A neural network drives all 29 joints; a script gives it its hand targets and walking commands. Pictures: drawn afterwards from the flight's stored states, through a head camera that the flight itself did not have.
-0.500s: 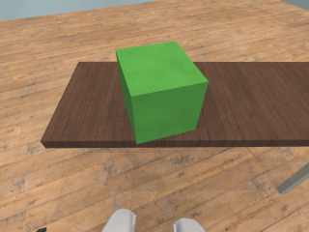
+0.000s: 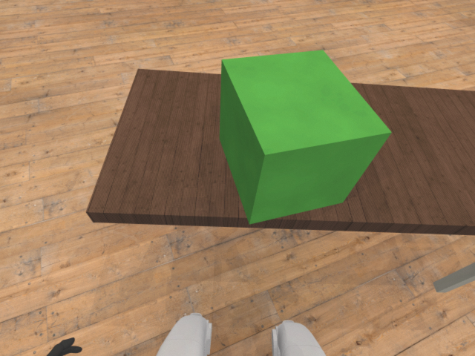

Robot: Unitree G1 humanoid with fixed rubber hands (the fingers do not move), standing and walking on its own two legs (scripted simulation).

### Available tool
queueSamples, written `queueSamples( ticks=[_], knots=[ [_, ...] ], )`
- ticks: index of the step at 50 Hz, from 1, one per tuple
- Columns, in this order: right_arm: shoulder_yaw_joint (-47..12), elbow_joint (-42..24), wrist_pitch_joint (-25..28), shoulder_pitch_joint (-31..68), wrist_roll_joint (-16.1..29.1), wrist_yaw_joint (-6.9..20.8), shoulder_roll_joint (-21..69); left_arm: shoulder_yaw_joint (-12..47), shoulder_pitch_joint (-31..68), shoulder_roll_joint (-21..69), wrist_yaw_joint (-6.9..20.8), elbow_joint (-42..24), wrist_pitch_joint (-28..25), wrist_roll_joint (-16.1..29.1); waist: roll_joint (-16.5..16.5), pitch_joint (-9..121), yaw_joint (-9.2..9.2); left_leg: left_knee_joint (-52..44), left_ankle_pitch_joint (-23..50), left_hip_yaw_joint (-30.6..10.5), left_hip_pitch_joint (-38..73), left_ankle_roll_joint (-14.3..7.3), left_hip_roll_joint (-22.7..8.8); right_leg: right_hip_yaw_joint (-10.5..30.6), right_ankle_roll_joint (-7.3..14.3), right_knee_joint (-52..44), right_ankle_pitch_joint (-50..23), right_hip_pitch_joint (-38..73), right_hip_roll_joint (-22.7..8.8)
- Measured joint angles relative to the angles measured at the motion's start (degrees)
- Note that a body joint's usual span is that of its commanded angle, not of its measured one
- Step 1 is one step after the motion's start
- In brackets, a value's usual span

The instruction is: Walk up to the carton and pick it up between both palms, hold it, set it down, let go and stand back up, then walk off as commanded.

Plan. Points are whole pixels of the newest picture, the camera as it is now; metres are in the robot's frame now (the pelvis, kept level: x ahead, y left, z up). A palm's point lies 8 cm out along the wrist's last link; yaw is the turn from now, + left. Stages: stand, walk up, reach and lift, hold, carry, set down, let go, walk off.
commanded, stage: walk up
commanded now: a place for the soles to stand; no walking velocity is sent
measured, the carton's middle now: (286, 136) +0.53 -0.08 +0.04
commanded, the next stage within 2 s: none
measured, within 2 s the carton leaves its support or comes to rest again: neither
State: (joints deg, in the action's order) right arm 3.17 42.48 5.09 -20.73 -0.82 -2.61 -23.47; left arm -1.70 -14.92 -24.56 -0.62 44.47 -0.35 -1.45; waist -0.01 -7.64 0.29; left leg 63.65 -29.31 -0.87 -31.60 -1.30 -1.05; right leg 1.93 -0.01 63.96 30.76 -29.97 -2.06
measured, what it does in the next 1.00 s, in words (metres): steps on the spot: right foot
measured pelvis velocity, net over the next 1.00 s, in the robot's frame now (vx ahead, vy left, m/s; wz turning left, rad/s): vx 0.00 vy -0.05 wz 0.03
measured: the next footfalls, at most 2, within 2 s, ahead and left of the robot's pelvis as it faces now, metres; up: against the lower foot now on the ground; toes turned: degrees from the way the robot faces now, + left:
right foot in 0.18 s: +0.07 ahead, -0.18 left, +0.00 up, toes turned +0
right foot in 1.24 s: +0.12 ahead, -0.22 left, +0.00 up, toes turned +0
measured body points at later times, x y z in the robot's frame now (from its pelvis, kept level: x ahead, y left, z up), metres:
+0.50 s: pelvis -0.01 -0.06 +0.00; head +0.00 -0.06 +0.45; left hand +0.09 +0.27 -0.09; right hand +0.08 -0.38 -0.10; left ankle +0.05 +0.09 -0.66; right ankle +0.03 -0.18 -0.67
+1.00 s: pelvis +0.00 -0.05 +0.00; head +0.01 -0.05 +0.45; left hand +0.08 +0.28 -0.10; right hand +0.08 -0.37 -0.10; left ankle +0.05 +0.09 -0.67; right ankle +0.03 -0.18 -0.66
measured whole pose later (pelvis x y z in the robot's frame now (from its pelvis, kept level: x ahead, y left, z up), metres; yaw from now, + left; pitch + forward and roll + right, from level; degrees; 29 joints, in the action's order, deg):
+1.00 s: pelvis +0.00 -0.05 +0.00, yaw +2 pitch -3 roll +0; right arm 2.4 43.2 5.0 -20.0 -1.4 -2.6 -23.5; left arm -1.7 -15.0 -24.5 1.5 44.6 0.5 -1.5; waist 0.2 -4.7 0.3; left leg 62.4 -28.2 -1.8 -31.4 0.3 -1.3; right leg 0.0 -0.3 64.0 32.3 -29.1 -2.7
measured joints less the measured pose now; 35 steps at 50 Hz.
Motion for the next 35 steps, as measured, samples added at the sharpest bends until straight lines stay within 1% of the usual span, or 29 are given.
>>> queueSamples(
  ticks=[5,9,13,17,20,24,28,31,33,35],
  knots=[
    [0.0,0.0,0.0,0.0,-0.75,0.0,0.0,0.0,0.13,0.0,0.0,0.01,1.19,0.0,-3.58,-0.52,0.0,0.0,0.3,0.08,0.01,0.18,0.0,0.0,0.0,0.0,0.0,0.01,0.0],
    [0.0,0.0,-0.02,0.0,-1.29,0.0,0.01,0.0,0.12,-0.01,0.0,-0.02,1.52,0.0,-5.19,-0.18,0.01,0.02,0.39,0.07,0.0,0.73,0.01,0.02,0.0,-0.35,0.01,0.52,-0.01],
    [-0.19,0.02,-1.41,0.1,-1.07,0.0,0.01,0.0,0.09,0.04,0.0,0.0,0.0,0.0,-4.02,0.36,0.02,0.02,0.36,-1.73,0.02,0.75,-0.47,-1.66,-0.56,-0.42,0.29,1.03,0.59],
    [-0.18,0.0,-1.67,0.77,-0.57,0.0,0.0,0.0,-0.07,0.04,0.0,0.05,-0.72,0.0,-2.78,1.82,0.0,-0.29,-1.22,-1.81,0.07,0.75,-0.29,-1.76,-0.57,-0.42,0.33,0.87,0.48],
    [-0.22,0.0,-1.62,0.77,-0.38,0.0,0.01,0.0,-0.07,0.04,0.0,0.06,-1.03,0.0,-1.0,2.68,0.0,-1.09,1.81,-1.78,0.14,0.83,-0.28,-1.73,-0.57,-0.42,0.33,0.82,0.46],
    [-0.65,0.0,-1.34,0.77,-0.41,0.01,0.01,0.0,-0.05,0.04,0.0,0.06,-1.04,0.0,0.37,3.74,0.01,-1.09,1.19,-1.98,0.14,1.04,-0.39,-1.93,-0.57,-0.42,0.3,0.81,0.56],
    [-0.9,0.0,-1.37,0.86,-0.29,0.0,0.0,0.0,-0.1,0.04,0.03,0.06,-1.42,0.0,0.65,4.36,0.01,-1.09,1.22,-2.38,0.14,1.04,-0.4,-2.31,-0.44,-0.42,0.33,0.93,0.6],
    [-0.9,0.0,-1.41,0.85,-0.28,0.0,0.0,0.0,-0.1,0.05,0.07,0.06,-1.92,0.0,0.68,4.45,0.0,-1.09,0.83,-1.95,0.13,1.05,-0.33,-2.31,-0.32,-0.42,0.33,1.03,0.08],
    [-0.9,0.0,-1.39,0.85,-0.46,0.0,0.0,0.0,-0.1,0.05,0.07,0.07,-1.91,0.0,0.71,4.2,0.0,-1.25,1.81,-1.69,0.13,1.05,-0.27,-2.27,-0.32,-0.42,0.32,1.09,-0.2],
    [-0.91,0.0,-1.26,0.85,-0.79,0.0,0.0,0.0,-0.09,0.04,0.07,0.07,-1.77,0.0,0.67,3.81,0.0,-1.25,1.84,-1.54,0.12,1.35,-0.19,-2.11,-0.32,-0.42,0.24,1.05,-0.31]
  ],
)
